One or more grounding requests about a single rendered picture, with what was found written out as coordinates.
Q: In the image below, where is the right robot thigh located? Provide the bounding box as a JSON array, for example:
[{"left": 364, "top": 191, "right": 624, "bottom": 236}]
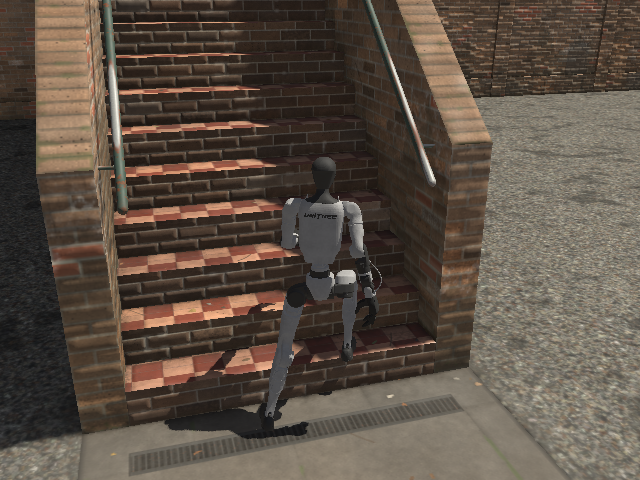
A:
[{"left": 334, "top": 270, "right": 357, "bottom": 299}]

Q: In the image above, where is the right robot hand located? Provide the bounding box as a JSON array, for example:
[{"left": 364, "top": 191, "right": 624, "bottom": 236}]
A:
[{"left": 355, "top": 295, "right": 379, "bottom": 327}]

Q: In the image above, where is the left robot forearm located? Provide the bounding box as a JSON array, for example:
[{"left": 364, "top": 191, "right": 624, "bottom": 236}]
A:
[{"left": 280, "top": 233, "right": 299, "bottom": 246}]

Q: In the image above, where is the robot torso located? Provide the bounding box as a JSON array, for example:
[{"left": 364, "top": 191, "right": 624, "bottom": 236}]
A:
[{"left": 298, "top": 194, "right": 345, "bottom": 301}]

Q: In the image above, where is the robot right upper arm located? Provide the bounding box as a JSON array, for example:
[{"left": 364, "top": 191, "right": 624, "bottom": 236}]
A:
[{"left": 343, "top": 201, "right": 365, "bottom": 259}]

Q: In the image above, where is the right robot forearm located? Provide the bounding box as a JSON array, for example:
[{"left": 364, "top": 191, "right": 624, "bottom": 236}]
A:
[{"left": 355, "top": 243, "right": 376, "bottom": 298}]

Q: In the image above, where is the robot left upper arm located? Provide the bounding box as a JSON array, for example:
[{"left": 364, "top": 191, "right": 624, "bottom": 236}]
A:
[{"left": 281, "top": 198, "right": 302, "bottom": 249}]

